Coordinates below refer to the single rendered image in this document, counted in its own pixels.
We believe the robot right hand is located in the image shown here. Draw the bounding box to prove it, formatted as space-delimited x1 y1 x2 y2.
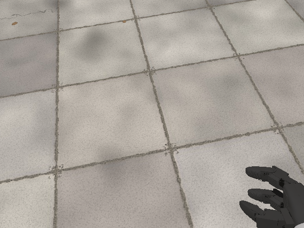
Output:
239 165 304 228

